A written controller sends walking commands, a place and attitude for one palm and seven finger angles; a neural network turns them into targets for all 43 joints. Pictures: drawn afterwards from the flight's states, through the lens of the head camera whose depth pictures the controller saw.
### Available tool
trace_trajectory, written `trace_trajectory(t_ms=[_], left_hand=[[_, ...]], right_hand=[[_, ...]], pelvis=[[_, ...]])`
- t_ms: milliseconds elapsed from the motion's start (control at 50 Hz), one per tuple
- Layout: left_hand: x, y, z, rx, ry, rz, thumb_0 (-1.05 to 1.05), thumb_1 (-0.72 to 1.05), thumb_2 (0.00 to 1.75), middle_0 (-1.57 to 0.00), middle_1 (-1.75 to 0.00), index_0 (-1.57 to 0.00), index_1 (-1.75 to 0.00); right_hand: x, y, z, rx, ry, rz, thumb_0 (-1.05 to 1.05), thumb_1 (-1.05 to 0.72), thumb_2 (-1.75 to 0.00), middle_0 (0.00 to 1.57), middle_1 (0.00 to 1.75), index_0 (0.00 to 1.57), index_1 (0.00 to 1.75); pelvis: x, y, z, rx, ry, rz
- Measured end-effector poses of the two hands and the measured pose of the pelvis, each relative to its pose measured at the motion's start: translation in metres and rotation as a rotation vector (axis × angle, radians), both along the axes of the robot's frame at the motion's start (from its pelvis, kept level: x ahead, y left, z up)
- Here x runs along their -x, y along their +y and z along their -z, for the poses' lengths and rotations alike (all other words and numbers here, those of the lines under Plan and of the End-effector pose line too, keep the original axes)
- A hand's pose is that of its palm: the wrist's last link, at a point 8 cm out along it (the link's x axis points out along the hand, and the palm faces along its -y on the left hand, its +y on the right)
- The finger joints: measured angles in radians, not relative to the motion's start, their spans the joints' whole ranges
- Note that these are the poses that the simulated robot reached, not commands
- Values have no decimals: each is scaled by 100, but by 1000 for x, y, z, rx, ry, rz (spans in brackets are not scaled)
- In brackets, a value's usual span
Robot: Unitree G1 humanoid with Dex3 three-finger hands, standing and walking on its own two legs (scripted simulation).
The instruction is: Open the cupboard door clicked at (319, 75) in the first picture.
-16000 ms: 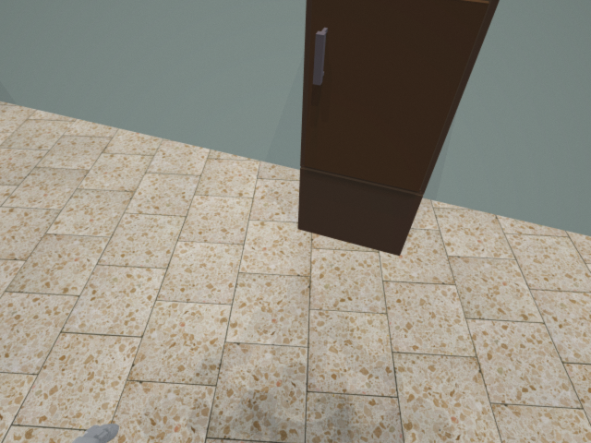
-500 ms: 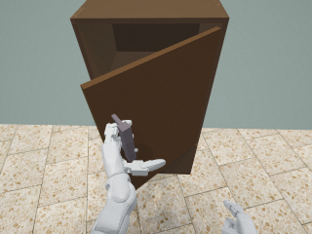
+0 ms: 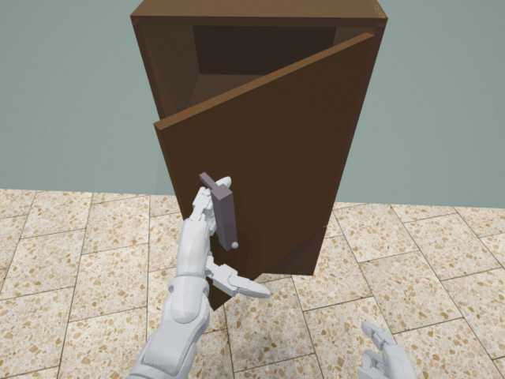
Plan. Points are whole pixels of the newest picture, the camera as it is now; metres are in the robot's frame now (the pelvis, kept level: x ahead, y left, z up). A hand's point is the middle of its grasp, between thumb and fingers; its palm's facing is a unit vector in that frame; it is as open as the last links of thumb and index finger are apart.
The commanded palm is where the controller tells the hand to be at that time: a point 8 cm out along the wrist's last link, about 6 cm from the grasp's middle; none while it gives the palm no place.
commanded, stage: slide the hand sideways off the handle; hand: left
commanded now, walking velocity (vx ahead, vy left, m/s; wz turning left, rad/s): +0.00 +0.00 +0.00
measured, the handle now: (217, 212) +0.35 +0.09 +0.08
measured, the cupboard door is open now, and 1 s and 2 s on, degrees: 43 43 43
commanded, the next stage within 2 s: draw the hand back to the body in 1.06 s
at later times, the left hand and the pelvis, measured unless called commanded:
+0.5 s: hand (219, 263) +0.26 +0.07 +0.08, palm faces -0.06 -1.00 -0.02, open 16.1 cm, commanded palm +0.24 +0.13 +0.08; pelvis +0.01 +0.00 +0.00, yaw -2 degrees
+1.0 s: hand (175, 287) +0.23 +0.13 +0.08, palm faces +0.04 -1.00 -0.06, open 16.1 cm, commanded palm +0.20 +0.19 +0.08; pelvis +0.03 -0.01 +0.00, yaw -1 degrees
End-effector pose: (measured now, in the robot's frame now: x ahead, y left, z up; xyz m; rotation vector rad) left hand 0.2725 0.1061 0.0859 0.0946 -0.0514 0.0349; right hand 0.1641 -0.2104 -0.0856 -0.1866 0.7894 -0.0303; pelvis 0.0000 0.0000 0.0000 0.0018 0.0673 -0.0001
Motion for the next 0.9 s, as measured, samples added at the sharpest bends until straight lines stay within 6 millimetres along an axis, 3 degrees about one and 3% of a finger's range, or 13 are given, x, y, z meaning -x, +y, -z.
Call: trace_trajectory(t_ms=[80,280,460,660,900], left_hand=[[5,0,0,31,6,158,-1,-50,30,-24,-39,-16,-40],[9,-1,-1,110,28,119,-1,-51,30,-18,-33,-18,-33],[26,18,1,81,28,97,-1,-51,30,-21,-33,-19,-32],[31,27,1,80,40,92,-1,-51,30,-22,-34,-21,-33],[52,53,2,52,72,51,-1,-50,30,-23,-34,-22,-33]], right_hand=[[10,-2,2,2,-16,23,1,-90,-90,21,30,20,30],[21,-2,-11,-10,-50,55,1,-90,-90,20,30,20,30],[5,-7,-17,-2,-75,43,1,-90,-90,21,30,20,30],[-17,-8,-17,-4,-107,32,1,-90,-90,20,30,20,30],[-29,-17,-14,-5,-116,38,1,-90,-90,21,30,20,30]], pelvis=[[5,4,0,6,-13,0],[2,6,-6,-7,-18,36],[-6,3,-6,-3,-15,38],[-17,0,-3,-4,10,31],[-30,-9,0,-6,31,25]])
